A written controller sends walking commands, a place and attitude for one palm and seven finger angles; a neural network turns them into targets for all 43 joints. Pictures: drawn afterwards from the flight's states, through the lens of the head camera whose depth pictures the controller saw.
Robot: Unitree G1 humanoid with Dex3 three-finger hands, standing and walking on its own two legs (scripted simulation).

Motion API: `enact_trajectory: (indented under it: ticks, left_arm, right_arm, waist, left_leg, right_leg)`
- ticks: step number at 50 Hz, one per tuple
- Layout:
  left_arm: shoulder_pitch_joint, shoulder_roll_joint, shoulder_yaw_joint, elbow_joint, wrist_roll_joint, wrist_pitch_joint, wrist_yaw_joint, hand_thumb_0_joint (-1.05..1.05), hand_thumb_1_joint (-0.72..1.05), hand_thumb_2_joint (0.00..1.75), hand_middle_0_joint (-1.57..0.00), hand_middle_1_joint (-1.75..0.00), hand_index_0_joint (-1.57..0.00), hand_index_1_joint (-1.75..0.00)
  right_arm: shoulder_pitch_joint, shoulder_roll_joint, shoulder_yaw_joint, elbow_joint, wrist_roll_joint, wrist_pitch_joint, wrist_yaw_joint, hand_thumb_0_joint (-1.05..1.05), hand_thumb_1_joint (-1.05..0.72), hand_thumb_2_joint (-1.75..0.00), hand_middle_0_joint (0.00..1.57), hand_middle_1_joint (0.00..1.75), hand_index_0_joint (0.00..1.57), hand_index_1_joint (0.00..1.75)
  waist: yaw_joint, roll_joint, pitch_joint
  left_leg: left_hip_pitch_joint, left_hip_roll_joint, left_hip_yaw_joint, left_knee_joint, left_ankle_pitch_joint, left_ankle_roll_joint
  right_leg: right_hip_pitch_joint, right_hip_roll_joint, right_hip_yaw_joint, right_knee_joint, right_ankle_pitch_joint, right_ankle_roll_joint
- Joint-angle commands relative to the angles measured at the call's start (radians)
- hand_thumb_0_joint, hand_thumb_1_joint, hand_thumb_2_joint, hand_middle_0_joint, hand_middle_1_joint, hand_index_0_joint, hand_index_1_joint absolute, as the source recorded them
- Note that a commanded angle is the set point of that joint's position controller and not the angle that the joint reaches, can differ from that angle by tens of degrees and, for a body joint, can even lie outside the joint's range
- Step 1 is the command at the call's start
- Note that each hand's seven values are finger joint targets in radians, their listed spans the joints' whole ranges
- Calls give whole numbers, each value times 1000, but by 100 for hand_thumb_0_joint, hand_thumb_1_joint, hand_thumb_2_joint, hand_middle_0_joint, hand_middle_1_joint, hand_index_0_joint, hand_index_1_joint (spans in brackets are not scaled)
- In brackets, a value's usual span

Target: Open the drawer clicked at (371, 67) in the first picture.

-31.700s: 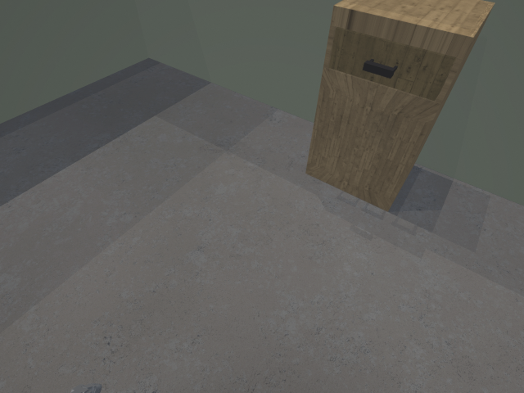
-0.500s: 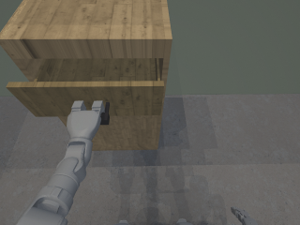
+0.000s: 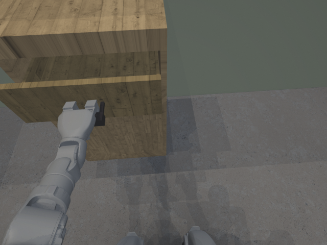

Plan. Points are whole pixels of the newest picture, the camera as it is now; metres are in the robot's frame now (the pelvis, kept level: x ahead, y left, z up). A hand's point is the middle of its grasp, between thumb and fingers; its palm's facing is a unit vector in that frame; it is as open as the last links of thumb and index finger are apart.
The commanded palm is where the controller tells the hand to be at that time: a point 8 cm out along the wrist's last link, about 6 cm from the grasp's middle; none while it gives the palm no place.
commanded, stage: pull the drawer open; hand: left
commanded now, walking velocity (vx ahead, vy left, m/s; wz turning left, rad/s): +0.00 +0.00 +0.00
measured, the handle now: (85, 113) +0.47 +0.22 +0.00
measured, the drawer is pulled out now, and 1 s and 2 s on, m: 0.11 0.22 0.30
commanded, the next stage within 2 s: open the thumb to release the handle in 1.56 s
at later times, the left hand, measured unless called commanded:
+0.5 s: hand (81, 161) +0.33 +0.21 -0.02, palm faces -0.02 -0.07 -1.00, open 6.1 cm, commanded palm +0.27 +0.22 +0.03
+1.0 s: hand (79, 171) +0.30 +0.21 -0.02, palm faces -0.03 -0.04 -1.00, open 6.1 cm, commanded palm +0.25 +0.22 +0.03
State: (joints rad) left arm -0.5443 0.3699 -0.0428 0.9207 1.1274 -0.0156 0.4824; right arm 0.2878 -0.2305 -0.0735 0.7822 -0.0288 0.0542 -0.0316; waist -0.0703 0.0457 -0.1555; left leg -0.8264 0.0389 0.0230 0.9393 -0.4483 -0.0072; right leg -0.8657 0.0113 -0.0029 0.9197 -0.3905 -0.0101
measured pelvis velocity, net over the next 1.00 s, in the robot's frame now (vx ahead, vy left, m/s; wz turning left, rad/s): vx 0.02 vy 0.00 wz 0.00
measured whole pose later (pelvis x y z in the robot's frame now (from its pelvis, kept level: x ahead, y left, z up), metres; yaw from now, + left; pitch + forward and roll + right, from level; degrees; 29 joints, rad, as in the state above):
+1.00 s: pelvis +0.02 +0.00 +0.01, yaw +0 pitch +13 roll +0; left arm 0.00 0.29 -0.14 0.40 1.13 0.07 0.49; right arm 0.12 -0.19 -0.02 0.68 -0.03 0.05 -0.04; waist 0.01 0.03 -0.14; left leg -0.62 0.04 0.03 0.85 -0.46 -0.01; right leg -0.67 0.01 0.00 0.85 -0.41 -0.01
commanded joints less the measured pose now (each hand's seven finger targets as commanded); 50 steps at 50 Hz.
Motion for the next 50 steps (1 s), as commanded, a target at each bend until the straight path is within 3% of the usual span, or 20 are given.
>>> enact_trajectory:
  ticks: [1,5,8,13,15,18,21,23,25,27,28,29,30,31,33,35,39,41,44,50]
  left_arm:
    - [-172,172,52,-196,-23,2,39,0,90,90,-40,-135,-40,-135]
    - [-15,154,55,-289,-43,12,35,0,90,90,-40,-135,-40,-135]
    - [98,131,45,-356,-51,28,43,0,90,90,-40,-135,-40,-135]
    - [267,99,35,-480,-49,76,60,0,90,90,-40,-135,-40,-135]
    - [297,96,36,-552,-43,99,66,0,90,90,-40,-135,-40,-135]
    - [436,58,17,-592,-41,138,66,0,90,90,-40,-135,-40,-135]
    - [543,56,23,-668,-41,158,63,0,90,90,-40,-135,-40,-135]
    - [586,3,-25,-728,-41,164,61,0,90,90,-40,-135,-40,-135]
    - [659,37,10,-799,-41,163,62,0,90,90,-40,-135,-40,-135]
    - [774,23,6,-831,-38,159,66,0,90,90,-40,-135,-40,-135]
    - [586,17,-25,-816,-16,158,71,0,90,90,-40,-135,-40,-135]
    - [381,56,-5,-815,6,151,77,0,90,90,-40,-135,-40,-135]
    - [352,82,17,-810,22,146,82,0,90,90,-40,-135,-40,-135]
    - [413,84,25,-767,40,146,92,0,90,90,-40,-135,-40,-135]
    - [437,40,-14,-749,32,152,90,0,90,90,-40,-135,-40,-135]
    - [414,65,1,-754,24,160,81,0,90,90,-40,-135,-40,-135]
    - [377,93,22,-721,8,159,64,0,90,90,-40,-135,-40,-135]
    - [358,111,35,-714,8,149,58,0,90,90,-40,-135,-40,-135]
    - [346,111,43,-667,-6,135,49,0,90,90,-40,-135,-40,-135]
    - [637,111,89,-731,-37,108,48,0,90,90,-40,-135,-40,-135]
  right_arm:
    - [25,-135,-38,-118,9,-40,-5,0,-90,-90,20,30,20,30]
    - [4,-140,-41,-146,18,-48,-1,0,-90,-90,20,30,20,30]
    - [-14,-141,-41,-161,21,-56,-3,0,-90,-90,20,30,20,30]
    - [-57,-142,-35,-186,23,-61,2,0,-90,-90,20,30,20,30]
    - [-76,-143,-36,-198,22,-60,7,0,-90,-90,20,30,20,30]
    - [-101,-135,-30,-215,20,-58,11,0,-90,-90,20,30,20,30]
    - [-130,-127,-22,-238,20,-52,16,0,-90,-90,20,30,20,30]
    - [-155,-119,-17,-253,18,-52,23,0,-90,-90,20,30,20,30]
    - [-176,-117,-12,-275,16,-50,28,0,-90,-90,20,30,20,30]
    - [-193,-104,-1,-293,16,-51,35,0,-90,-90,20,30,20,30]
    - [-202,-115,4,-265,4,-44,29,0,-90,-90,20,30,20,30]
    - [-194,-119,-2,-243,-1,-39,20,0,-90,-90,20,30,20,30]
    - [-194,-114,-5,-241,-7,-38,9,0,-90,-90,20,30,20,30]
    - [-198,-107,-2,-242,-14,-43,6,0,-90,-90,20,30,20,30]
    - [-201,-98,2,-243,-10,-44,6,0,-90,-90,20,30,20,30]
    - [-204,-101,0,-240,-6,-39,1,0,-90,-90,20,30,20,30]
    - [-214,-97,9,-236,-5,-35,-13,0,-90,-90,20,30,20,30]
    - [-224,-94,13,-234,-7,-37,-21,0,-90,-90,20,30,20,30]
    - [-217,-95,10,-224,-2,-39,-27,0,-90,-90,20,30,20,30]
    - [-232,-94,6,-263,5,-55,-13,0,-90,-90,20,30,20,30]
  waist:
    - [49,-39,-391]
    - [71,-20,-387]
    - [71,-53,-348]
    - [80,-43,-306]
    - [84,-1,-318]
    - [90,-49,-291]
    - [103,-34,-290]
    - [93,-32,-268]
    - [112,-4,-291]
    - [121,-9,-265]
    - [75,-27,-231]
    - [48,-10,-216]
    - [61,-2,-215]
    - [86,17,-249]
    - [90,10,-269]
    - [94,26,-290]
    - [95,-51,-276]
    - [102,-43,-288]
    - [96,-58,-233]
    - [153,-33,-272]
  left_leg:
    - [178,-66,20,-120,279,35]
    - [208,-64,24,-146,304,31]
    - [218,-60,32,-163,306,31]
    - [266,-56,31,-183,357,25]
    - [310,-53,28,-183,411,22]
    - [330,-50,24,-179,475,19]
    - [360,-49,18,-172,543,16]
    - [384,-45,14,-165,569,14]
    - [405,-43,7,-158,622,11]
    - [406,-43,5,-153,626,6]
    - [389,-45,2,-141,573,9]
    - [379,-45,-4,-133,521,11]
    - [379,-46,-7,-128,522,12]
    - [392,-50,-2,-123,531,10]
    - [398,-57,2,-120,520,7]
    - [410,-60,1,-121,555,5]
    - [368,-72,8,-130,467,14]
    - [357,-77,14,-132,442,14]
    - [318,-80,14,-146,364,17]
    - [311,-83,26,-177,353,10]
  right_leg:
    - [338,32,-1,-131,314,-20]
    - [371,38,-5,-147,333,-28]
    - [383,38,-8,-164,346,-22]
    - [385,44,-23,-170,375,-27]
    - [386,45,-29,-166,400,-32]
    - [397,45,-35,-166,454,-26]
    - [411,43,-36,-156,498,-25]
    - [395,42,-40,-158,512,-23]
    - [414,42,-37,-145,542,-27]
    - [410,41,-40,-135,548,-26]
    - [362,41,-37,-139,529,-22]
    - [320,37,-36,-136,481,-22]
    - [312,41,-36,-131,455,-28]
    - [317,41,-36,-120,451,-28]
    - [330,41,-39,-123,459,-29]
    - [357,39,-32,-122,499,-32]
    - [401,32,-23,-139,517,-25]
    - [416,26,-10,-142,526,-23]
    - [401,26,-9,-160,452,-22]
    - [482,26,12,-168,478,-30]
